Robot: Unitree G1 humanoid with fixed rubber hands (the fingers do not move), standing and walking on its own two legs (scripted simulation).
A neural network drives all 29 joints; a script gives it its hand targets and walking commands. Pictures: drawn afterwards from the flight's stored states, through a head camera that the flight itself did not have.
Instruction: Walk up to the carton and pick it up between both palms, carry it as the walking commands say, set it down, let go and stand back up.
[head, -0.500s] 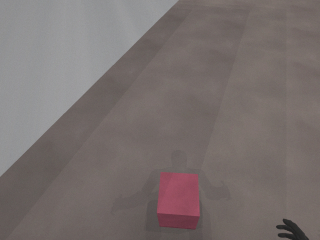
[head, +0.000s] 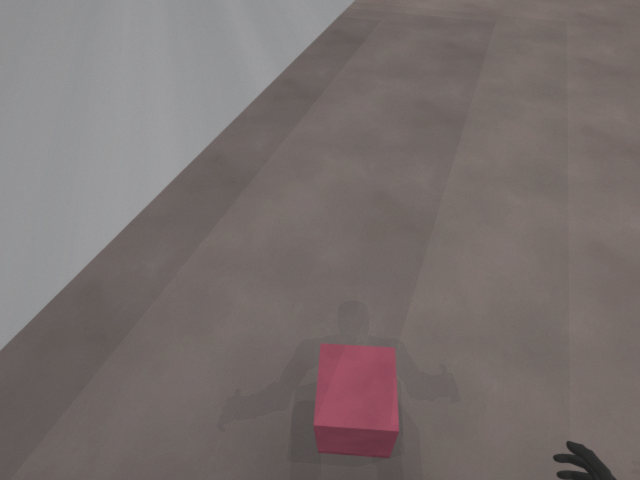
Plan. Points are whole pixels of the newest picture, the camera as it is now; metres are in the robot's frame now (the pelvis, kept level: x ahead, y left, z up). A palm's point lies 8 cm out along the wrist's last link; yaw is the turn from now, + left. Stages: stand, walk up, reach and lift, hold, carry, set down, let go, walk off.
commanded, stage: walk up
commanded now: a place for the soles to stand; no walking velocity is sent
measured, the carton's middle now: (355, 401) +0.44 -0.04 -0.62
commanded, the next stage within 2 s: none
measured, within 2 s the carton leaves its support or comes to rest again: neither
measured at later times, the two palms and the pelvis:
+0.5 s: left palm out of the picture +0.05 +0.35 -0.07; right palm out of the picture +0.13 -0.32 -0.09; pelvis +0.00 +0.00 +0.00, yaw -1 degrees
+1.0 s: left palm out of the picture +0.06 +0.35 -0.07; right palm out of the picture +0.13 -0.32 -0.09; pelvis +0.00 +0.00 +0.00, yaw -1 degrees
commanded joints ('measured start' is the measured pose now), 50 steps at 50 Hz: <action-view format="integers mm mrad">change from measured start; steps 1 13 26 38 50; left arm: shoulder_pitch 12 -31 -86 -146 -71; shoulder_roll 167 152 143 177 230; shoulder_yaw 53 45 37 45 61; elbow -15 -28 -42 -74 -59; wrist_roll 16 11 14 24 26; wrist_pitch -16 -4 -3 -5 -19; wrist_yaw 1 2 1 7 12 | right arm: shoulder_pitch -103 -77 -28 14 -51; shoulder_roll -212 -238 -244 -191 -169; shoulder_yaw -46 -53 -59 -57 -45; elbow -84 -63 -59 -56 -100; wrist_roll -14 -24 -28 -25 -8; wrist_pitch -8 -22 -22 -10 4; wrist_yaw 0 0 1 1 -1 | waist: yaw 7 -4 -38 -70 -33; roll -59 7 9 -133 -169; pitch -17 -18 5 30 -28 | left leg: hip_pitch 2 31 82 100 32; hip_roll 189 289 277 76 -9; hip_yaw -151 -244 -315 -203 -147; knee -191 -315 -409 -245 -30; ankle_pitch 88 189 -46 -78 -89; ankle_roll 77 163 127 26 4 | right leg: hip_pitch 33 -2 -105 -158 -32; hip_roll -30 8 28 -115 -195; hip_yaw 89 -20 20 322 475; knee -93 44 13 -230 -264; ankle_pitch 213 5 41 60 244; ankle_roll -70 -32 -36 -115 -221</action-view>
